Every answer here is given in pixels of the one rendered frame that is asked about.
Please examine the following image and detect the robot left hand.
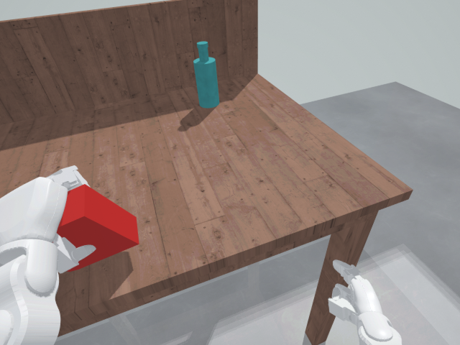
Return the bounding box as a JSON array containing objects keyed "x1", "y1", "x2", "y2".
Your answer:
[{"x1": 0, "y1": 165, "x2": 96, "y2": 274}]

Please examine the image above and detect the robot right hand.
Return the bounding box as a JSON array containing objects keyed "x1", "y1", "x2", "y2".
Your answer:
[{"x1": 328, "y1": 259, "x2": 382, "y2": 325}]

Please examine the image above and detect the sponge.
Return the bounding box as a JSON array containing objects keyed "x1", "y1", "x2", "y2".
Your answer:
[{"x1": 57, "y1": 184, "x2": 139, "y2": 272}]

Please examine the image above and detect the right robot forearm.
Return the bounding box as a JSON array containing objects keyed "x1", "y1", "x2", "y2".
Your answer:
[{"x1": 356, "y1": 311, "x2": 402, "y2": 345}]

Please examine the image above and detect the left robot forearm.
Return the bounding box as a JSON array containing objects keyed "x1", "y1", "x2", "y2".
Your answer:
[{"x1": 0, "y1": 239, "x2": 60, "y2": 345}]

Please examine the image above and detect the table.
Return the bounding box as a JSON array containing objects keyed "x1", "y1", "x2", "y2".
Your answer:
[{"x1": 0, "y1": 0, "x2": 413, "y2": 345}]

